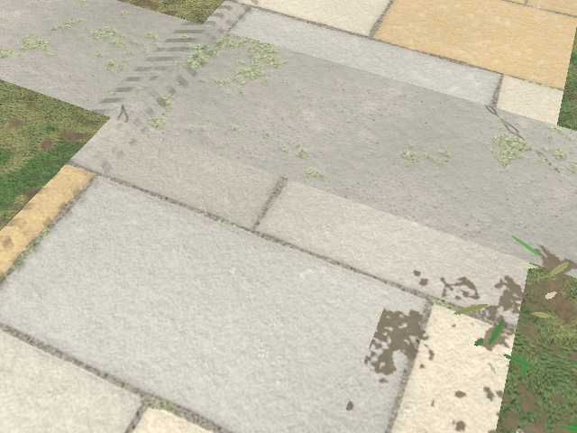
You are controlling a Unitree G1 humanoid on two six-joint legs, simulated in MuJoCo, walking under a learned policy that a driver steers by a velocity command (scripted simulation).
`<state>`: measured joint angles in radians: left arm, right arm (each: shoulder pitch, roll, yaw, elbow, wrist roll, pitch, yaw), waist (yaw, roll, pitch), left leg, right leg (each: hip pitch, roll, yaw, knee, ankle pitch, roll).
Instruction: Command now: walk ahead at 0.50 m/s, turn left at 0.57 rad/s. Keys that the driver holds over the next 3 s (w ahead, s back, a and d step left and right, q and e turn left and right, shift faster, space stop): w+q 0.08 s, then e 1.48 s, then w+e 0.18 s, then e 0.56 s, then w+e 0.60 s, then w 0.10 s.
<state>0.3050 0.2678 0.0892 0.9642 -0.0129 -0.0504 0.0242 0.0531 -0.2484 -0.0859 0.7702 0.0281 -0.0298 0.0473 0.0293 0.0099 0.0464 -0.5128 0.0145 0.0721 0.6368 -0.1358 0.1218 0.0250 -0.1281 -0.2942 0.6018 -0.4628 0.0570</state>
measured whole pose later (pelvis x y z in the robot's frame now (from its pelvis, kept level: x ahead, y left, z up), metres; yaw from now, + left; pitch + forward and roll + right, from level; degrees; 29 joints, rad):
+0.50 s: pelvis +0.23 +0.01 +0.01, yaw +0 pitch +2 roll +2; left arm 0.14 0.26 0.06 0.84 0.00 -0.07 -0.05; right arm 0.17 -0.26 -0.07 0.85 0.00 -0.01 -0.05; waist 0.00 -0.03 0.02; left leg -0.12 -0.07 0.10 0.55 -0.43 0.06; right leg -0.47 0.00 -0.03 0.53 -0.09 -0.06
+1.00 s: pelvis +0.30 +0.05 +0.02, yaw -19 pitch +3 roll -1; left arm 0.15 0.32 0.09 0.68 -0.01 0.04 0.03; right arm 0.20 -0.27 -0.07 0.79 -0.03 -0.01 -0.03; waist 0.00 -0.04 0.01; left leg -0.31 0.00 -0.04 0.50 -0.24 0.00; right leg -0.54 0.13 0.15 0.91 -0.44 0.01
